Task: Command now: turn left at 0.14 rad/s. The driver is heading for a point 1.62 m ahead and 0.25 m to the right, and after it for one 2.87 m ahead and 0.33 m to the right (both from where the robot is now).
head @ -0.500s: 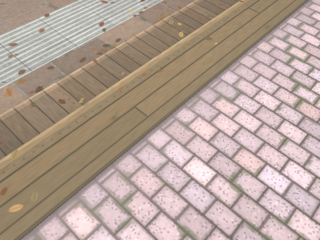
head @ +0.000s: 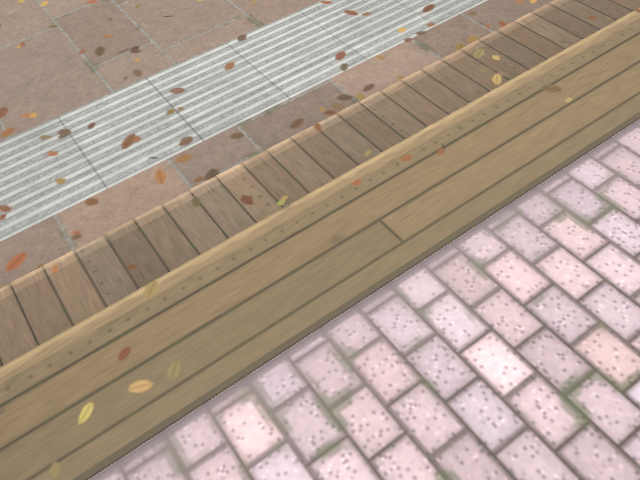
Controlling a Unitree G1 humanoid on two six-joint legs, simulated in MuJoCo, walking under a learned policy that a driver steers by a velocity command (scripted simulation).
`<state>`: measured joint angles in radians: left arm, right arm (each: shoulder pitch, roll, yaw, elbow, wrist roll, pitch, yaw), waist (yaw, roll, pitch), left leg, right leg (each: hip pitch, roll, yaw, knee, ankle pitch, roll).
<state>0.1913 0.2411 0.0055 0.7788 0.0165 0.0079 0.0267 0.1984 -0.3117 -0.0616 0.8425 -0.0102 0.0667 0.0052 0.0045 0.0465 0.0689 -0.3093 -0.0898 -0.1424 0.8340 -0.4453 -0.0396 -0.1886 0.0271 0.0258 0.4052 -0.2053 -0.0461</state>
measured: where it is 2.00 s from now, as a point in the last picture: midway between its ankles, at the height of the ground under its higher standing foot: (384, 430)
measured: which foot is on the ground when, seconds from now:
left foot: up 0.00-0.10, down 0.12-1.00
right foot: down 0.00-1.00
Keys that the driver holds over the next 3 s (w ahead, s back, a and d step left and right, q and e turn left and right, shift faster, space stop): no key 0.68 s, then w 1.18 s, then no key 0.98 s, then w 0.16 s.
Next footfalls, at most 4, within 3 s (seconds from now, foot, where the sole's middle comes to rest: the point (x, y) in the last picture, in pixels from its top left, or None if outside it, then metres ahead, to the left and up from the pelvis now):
0.12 left None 0.01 0.12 -0.78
1.48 left None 0.46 0.03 -0.78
2.00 right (413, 349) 0.76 -0.12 -0.78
2.40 left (327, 365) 0.73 0.08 -0.78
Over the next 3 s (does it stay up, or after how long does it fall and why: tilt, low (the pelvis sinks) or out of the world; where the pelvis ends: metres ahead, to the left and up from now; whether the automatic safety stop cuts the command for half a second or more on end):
stays up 0.72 -0.03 -0.01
